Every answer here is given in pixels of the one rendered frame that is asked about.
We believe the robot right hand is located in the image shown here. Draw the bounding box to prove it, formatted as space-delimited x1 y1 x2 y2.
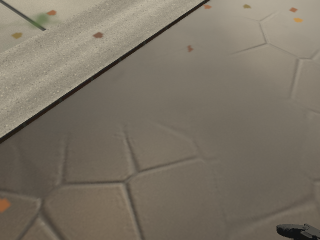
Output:
276 223 320 240

